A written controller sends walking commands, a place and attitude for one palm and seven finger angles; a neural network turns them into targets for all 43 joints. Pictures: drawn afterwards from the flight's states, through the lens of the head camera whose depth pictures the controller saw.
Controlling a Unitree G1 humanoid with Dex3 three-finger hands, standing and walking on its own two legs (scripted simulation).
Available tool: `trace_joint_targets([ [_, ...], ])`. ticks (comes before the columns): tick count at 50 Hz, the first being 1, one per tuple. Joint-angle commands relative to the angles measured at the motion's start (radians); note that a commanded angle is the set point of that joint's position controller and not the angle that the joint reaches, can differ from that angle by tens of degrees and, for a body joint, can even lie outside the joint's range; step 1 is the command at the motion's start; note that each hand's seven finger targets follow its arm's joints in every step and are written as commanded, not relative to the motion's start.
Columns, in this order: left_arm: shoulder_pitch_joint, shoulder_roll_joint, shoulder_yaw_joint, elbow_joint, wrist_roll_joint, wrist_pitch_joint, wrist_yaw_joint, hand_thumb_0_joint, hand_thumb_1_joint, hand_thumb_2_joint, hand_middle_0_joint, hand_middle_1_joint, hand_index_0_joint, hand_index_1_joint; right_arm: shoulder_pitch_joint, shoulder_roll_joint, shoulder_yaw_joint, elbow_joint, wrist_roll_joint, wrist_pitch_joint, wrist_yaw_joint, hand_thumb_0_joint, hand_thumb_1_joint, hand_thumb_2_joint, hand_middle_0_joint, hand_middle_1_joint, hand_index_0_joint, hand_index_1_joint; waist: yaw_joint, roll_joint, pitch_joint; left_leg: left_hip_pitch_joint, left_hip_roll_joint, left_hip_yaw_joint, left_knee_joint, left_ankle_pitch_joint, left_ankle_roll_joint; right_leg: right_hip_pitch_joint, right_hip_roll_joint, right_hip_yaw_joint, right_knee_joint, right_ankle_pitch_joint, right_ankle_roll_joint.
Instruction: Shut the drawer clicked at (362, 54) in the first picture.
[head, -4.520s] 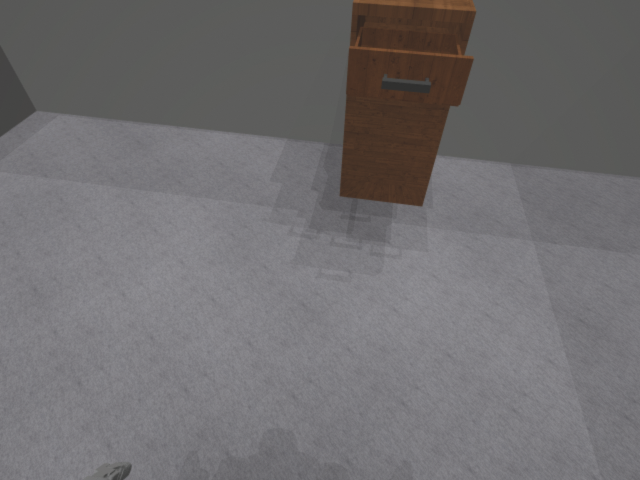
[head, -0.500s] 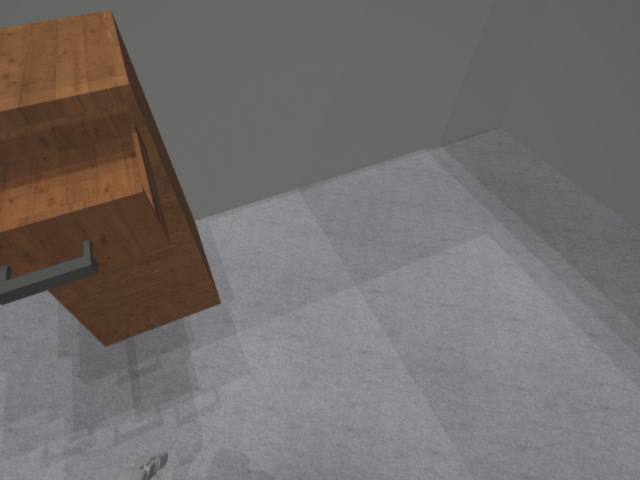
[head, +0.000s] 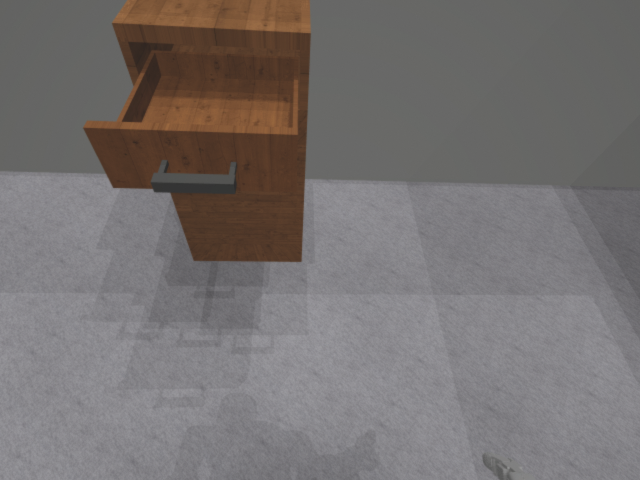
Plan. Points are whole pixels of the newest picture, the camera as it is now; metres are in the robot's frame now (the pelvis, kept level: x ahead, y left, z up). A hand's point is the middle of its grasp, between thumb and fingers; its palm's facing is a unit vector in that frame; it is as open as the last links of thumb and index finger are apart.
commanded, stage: take the last steps up to it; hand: left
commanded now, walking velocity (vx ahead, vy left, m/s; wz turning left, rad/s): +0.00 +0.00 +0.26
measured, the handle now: (197, 174) +0.57 +0.29 -0.02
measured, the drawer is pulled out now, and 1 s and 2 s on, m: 0.29 0.29 0.29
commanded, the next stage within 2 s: come to a stop and stand still in 1.14 s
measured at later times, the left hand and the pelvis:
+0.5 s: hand out of the picture +0.08 +0.17 -0.15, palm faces +0.10 -0.97 -0.23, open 7.4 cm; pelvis +0.03 -0.02 +0.01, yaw +4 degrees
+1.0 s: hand out of the picture +0.03 +0.15 -0.17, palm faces +0.25 -0.96 -0.10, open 7.4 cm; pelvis +0.19 +0.04 -0.01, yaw +6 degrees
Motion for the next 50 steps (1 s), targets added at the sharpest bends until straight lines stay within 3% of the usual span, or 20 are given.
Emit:
trace_joint_targets([
  [1, -0.084, 0.076, 0.013, -0.095, -0.003, -0.005, 0.011, 0.0, 0.9, 0.9, -0.2, -0.3, -0.2, -0.3, 0.136, -0.215, -0.037, -0.016, -0.008, -0.017, -0.031, 0.0, -0.9, -0.9, 0.2, 0.3, 0.2, 0.3, -0.096, 0.286, -0.133, 0.168, 0.329, -0.278, -0.244, 0.744, 0.173, -0.213, 0.032, 0.169, 0.333, -0.138, 0.018],
  [2, -0.069, 0.087, 0.018, -0.071, -0.006, -0.002, 0.007, 0.0, 0.9, 0.9, -0.2, -0.3, -0.2, -0.3, 0.076, -0.185, -0.027, -0.024, -0.008, -0.015, -0.037, 0.0, -0.9, -0.9, 0.2, 0.3, 0.2, 0.3, -0.068, 0.292, -0.093, 0.138, 0.285, -0.232, -0.244, 0.701, 0.157, -0.214, 0.041, 0.178, 0.363, -0.078, 0.015],
  [5, -0.013, 0.076, 0.014, -0.03, -0.003, -0.011, -0.01, 0.0, 0.9, 0.9, -0.2, -0.3, -0.2, -0.3, 0.077, -0.147, -0.011, -0.025, -0.006, -0.03, -0.035, 0.0, -0.9, -0.9, 0.2, 0.3, 0.2, 0.3, -0.051, 0.224, -0.088, 0.129, 0.222, -0.196, -0.3, 0.42, 0.139, -0.204, 0.067, 0.154, 0.387, 0.023, 0.014],
  [9, -0.049, 0.07, 0.004, -0.026, 0.006, -0.022, -0.022, 0.0, 0.9, 0.9, -0.2, -0.3, -0.2, -0.3, 0.174, -0.133, -0.012, 0.013, -0.005, -0.046, -0.033, 0.0, -0.9, -0.9, 0.2, 0.3, 0.2, 0.3, -0.078, 0.177, -0.037, 0.15, 0.22, -0.276, -0.388, 0.087, 0.166, -0.247, 0.071, 0.147, 0.295, 0.05, 0.008],
  [15, -0.12, 0.026, -0.006, -0.056, 0.005, -0.04, -0.031, 0.0, 0.9, 0.9, -0.2, -0.3, -0.2, -0.3, 0.241, -0.122, -0.023, 0.054, -0.017, -0.058, -0.032, 0.0, -0.9, -0.9, 0.2, 0.3, 0.2, 0.3, -0.094, 0.176, 0.009, 0.101, 0.239, -0.324, -0.424, -0.092, 0.194, -0.163, 0.076, 0.128, 0.029, 0.006, -0.012],
  [18, -0.072, 0.012, -0.005, -0.037, 0.003, -0.05, -0.032, 0.0, 0.9, 0.9, -0.2, -0.3, -0.2, -0.3, 0.223, -0.124, -0.021, 0.068, -0.018, -0.057, -0.029, 0.0, -0.9, -0.9, 0.2, 0.3, 0.2, 0.3, -0.061, 0.165, 0.013, -0.003, 0.226, -0.316, -0.392, -0.153, 0.177, -0.002, 0.11, 0.11, -0.106, 0.031, -0.025],
  [20, 0.037, 0.016, 0.001, 0.006, 0.005, -0.061, -0.03, 0.0, 0.9, 0.9, -0.2, -0.3, -0.2, -0.3, 0.198, -0.108, -0.015, 0.079, -0.012, -0.055, -0.028, 0.0, -0.9, -0.9, 0.2, 0.3, 0.2, 0.3, -0.006, 0.11, -0.008, -0.134, 0.166, -0.261, -0.278, -0.222, 0.127, 0.22, 0.131, 0.102, -0.261, 0.12, -0.03],
  [21, 0.105, 0.057, 0.012, 0.03, 0.01, -0.073, -0.023, 0.0, 0.9, 0.9, -0.2, -0.3, -0.2, -0.3, 0.2, -0.067, -0.008, 0.08, -0.006, -0.059, -0.026, 0.0, -0.9, -0.9, 0.2, 0.3, 0.2, 0.3, 0.025, 0.01, -0.021, -0.25, 0.094, -0.197, -0.118, -0.23, 0.086, 0.354, 0.061, 0.2, -0.364, 0.025, -0.047],
  [22, 0.186, 0.14, 0.029, 0.049, 0.018, -0.084, -0.012, 0.0, 0.9, 0.9, -0.2, -0.3, -0.2, -0.3, 0.2, -0.002, 0.007, 0.056, 0.003, -0.065, -0.021, 0.0, -0.9, -0.9, 0.2, 0.3, 0.2, 0.3, 0.055, -0.242, -0.029, -0.428, -0.032, -0.039, 0.176, -0.222, 0.032, 0.45, -0.169, 0.531, -0.529, -0.19, -0.131],
  [23, 0.238, 0.172, 0.033, 0.054, 0.001, -0.08, -0.004, 0.0, 0.9, 0.9, -0.2, -0.3, -0.2, -0.3, 0.129, -0.05, -0.003, 0.021, -0.011, -0.064, -0.014, 0.0, -0.9, -0.9, 0.2, 0.3, 0.2, 0.3, 0.082, -0.21, 0.005, -0.474, -0.007, -0.063, 0.351, -0.248, 0.029, 0.351, -0.286, 0.702, -0.638, -0.31, -0.209],
  [25, 0.133, 0.111, 0.023, 0.042, -0.006, -0.091, 0.002, 0.0, 0.9, 0.9, -0.2, -0.3, -0.2, -0.3, 0.142, -0.068, -0.018, 0.054, -0.018, -0.056, -0.002, 0.0, -0.9, -0.9, 0.2, 0.3, 0.2, 0.3, 0.019, -0.149, 0.081, -0.461, 0.054, -0.101, 0.48, -0.084, 0.03, 0.21, -0.236, 0.619, -0.67, -0.325, -0.204],
  [27, 0.064, 0.037, 0.003, 0.032, -0.007, -0.102, 0.002, 0.0, 0.9, 0.9, -0.2, -0.3, -0.2, -0.3, 0.206, -0.036, -0.02, 0.099, -0.02, -0.046, 0.004, 0.0, -0.9, -0.9, 0.2, 0.3, 0.2, 0.3, -0.039, -0.041, 0.085, -0.4, 0.083, -0.089, 0.506, 0.051, 0.01, 0.15, -0.163, 0.416, -0.642, -0.11, -0.168],
  [30, 0.095, 0.001, -0.01, 0.055, -0.011, -0.118, 0.003, 0.0, 0.9, 0.9, -0.2, -0.3, -0.2, -0.3, 0.25, 0.01, -0.015, 0.128, -0.018, -0.037, 0.006, 0.0, -0.9, -0.9, 0.2, 0.3, 0.2, 0.3, -0.063, -0.022, 0.075, -0.384, 0.086, -0.055, 0.499, 0.152, -0.019, 0.158, -0.097, 0.245, -0.629, 0.17, -0.151],
  [38, 0.235, -0.007, -0.02, 0.135, -0.004, -0.135, 0.011, 0.0, 0.9, 0.9, -0.2, -0.3, -0.2, -0.3, 0.082, 0.021, -0.008, 0.077, -0.011, -0.044, 0.015, 0.0, -0.9, -0.9, 0.2, 0.3, 0.2, 0.3, -0.022, -0.057, 0.078, -0.462, 0.103, -0.006, 0.324, 0.191, -0.03, 0.297, -0.102, 0.193, -0.572, 0.527, -0.186],
  [43, 0.257, -0.005, -0.016, 0.163, 0.003, -0.125, 0.019, 0.0, 0.9, 0.9, -0.2, -0.3, -0.2, -0.3, -0.019, 0.046, 0.001, 0.044, -0.007, -0.057, 0.022, 0.0, -0.9, -0.9, 0.2, 0.3, 0.2, 0.3, -0.004, -0.104, 0.094, -0.347, 0.075, 0.033, 0.142, 0.147, 0.002, 0.292, -0.112, 0.177, -0.527, 0.621, -0.183],
  [45, 0.238, 0.016, -0.008, 0.163, 0.006, -0.118, 0.019, 0.0, 0.9, 0.9, -0.2, -0.3, -0.2, -0.3, 0.011, 0.032, 0.0, 0.046, -0.006, -0.066, 0.018, 0.0, -0.9, -0.9, 0.2, 0.3, 0.2, 0.3, -0.025, -0.106, 0.067, -0.228, 0.044, 0.045, 0.071, 0.085, 0.032, 0.278, -0.114, 0.168, -0.449, 0.704, -0.182],
  [47, 0.208, 0.022, -0.003, 0.16, 0.0, -0.117, 0.018, 0.0, 0.9, 0.9, -0.2, -0.3, -0.2, -0.3, 0.23, -0.006, -0.01, 0.111, -0.015, -0.081, 0.0, 0.0, -0.9, -0.9, 0.2, 0.3, 0.2, 0.3, -0.122, -0.034, -0.069, 0.071, -0.003, 0.055, -0.078, 0.171, 0.051, 0.238, -0.056, 0.108, -0.163, 0.794, -0.145],
  [48, 0.244, -0.011, -0.005, 0.156, -0.01, -0.115, 0.013, 0.0, 0.9, 0.9, -0.2, -0.3, -0.2, -0.3, 0.364, -0.09, -0.025, 0.145, -0.024, -0.089, -0.014, 0.0, -0.9, -0.9, 0.2, 0.3, 0.2, 0.3, -0.162, 0.115, -0.207, 0.329, 0.135, -0.08, -0.104, 0.279, 0.085, 0.096, 0.019, 0.073, 0.069, 0.523, -0.107],
  [49, 0.295, -0.066, -0.019, 0.139, -0.019, -0.112, 0.005, 0.0, 0.9, 0.9, -0.2, -0.3, -0.2, -0.3, 0.449, -0.203, -0.046, 0.156, -0.02, -0.094, -0.024, 0.0, -0.9, -0.9, 0.2, 0.3, 0.2, 0.3, -0.154, 0.377, -0.31, 0.527, 0.407, -0.45, -0.174, 0.446, 0.175, -0.17, 0.154, 0.054, 0.378, -0.139, -0.066],
  [50, 0.242, -0.032, -0.011, 0.119, -0.015, -0.106, 0.011, 0.0, 0.9, 0.9, -0.2, -0.3, -0.2, -0.3, 0.443, -0.204, -0.043, 0.152, -0.002, -0.081, -0.032, 0.0, -0.9, -0.9, 0.2, 0.3, 0.2, 0.3, -0.154, 0.278, -0.317, 0.482, 0.447, -0.508, -0.259, 0.464, 0.211, -0.222, 0.147, 0.165, 0.512, -0.181, -0.087],
])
